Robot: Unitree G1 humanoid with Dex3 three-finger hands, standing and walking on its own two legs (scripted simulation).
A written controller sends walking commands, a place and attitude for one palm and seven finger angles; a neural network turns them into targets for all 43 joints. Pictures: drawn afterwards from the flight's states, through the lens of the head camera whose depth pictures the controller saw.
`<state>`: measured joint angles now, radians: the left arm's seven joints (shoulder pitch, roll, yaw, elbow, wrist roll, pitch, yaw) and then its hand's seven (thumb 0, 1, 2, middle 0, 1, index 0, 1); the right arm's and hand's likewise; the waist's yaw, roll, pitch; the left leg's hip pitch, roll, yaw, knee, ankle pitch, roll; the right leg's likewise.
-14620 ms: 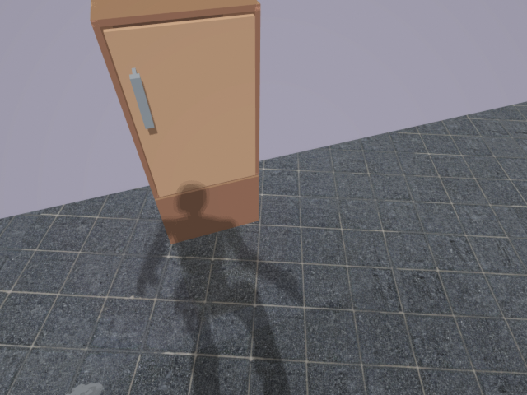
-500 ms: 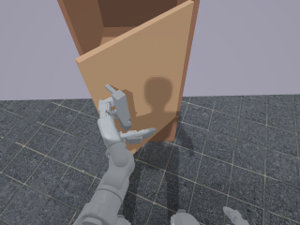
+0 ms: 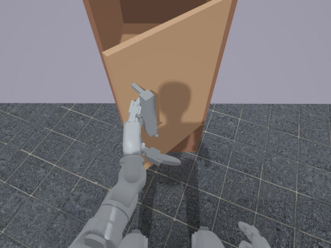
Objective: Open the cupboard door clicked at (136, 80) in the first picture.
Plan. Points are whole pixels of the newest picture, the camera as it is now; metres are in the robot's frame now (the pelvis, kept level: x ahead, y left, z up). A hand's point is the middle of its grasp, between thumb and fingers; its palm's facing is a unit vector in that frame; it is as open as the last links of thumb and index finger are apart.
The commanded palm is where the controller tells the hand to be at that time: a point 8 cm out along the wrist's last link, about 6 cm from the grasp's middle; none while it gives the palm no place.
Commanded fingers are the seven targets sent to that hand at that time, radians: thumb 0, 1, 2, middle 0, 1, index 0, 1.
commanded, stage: slide the hand sideways off the handle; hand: left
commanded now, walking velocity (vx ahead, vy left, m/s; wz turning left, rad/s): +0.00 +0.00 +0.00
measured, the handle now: (143, 110) +0.44 +0.07 +0.07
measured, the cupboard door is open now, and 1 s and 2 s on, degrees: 42 45 45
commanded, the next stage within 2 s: draw the hand back to the body in 1.06 s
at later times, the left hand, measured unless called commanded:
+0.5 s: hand (154, 151) +0.33 +0.04 +0.06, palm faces -0.05 -1.00 -0.03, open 16.4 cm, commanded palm +0.30 +0.10 +0.06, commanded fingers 0.00 -0.50 0.30 -0.15 -0.30 -0.15 -0.30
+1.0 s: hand (131, 171) +0.28 +0.08 +0.06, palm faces -0.03 -1.00 -0.04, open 16.3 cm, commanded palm +0.25 +0.15 +0.06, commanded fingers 0.00 -0.50 0.30 -0.15 -0.30 -0.15 -0.30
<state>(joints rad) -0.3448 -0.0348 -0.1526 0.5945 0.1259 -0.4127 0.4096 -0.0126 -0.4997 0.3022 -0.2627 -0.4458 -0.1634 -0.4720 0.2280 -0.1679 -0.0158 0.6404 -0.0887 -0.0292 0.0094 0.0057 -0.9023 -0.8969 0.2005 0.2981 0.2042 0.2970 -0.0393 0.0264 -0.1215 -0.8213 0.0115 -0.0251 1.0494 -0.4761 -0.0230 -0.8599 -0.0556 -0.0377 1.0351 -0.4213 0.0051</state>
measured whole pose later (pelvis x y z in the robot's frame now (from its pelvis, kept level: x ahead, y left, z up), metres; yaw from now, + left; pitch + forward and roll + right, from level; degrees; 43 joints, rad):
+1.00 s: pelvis +0.02 -0.02 +0.00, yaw +0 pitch +12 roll +1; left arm 0.24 0.09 -0.07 0.04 -0.09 -0.36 -0.03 -0.01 -0.50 0.30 -0.15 -0.30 -0.16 -0.30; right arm 0.23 -0.22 -0.01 0.49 -0.01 -0.07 -0.02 0.01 -0.90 -0.90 0.20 0.30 0.20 0.30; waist 0.01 0.03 -0.12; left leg -0.74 0.03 -0.04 1.04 -0.52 -0.06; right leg -0.80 -0.04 -0.06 1.06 -0.49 -0.02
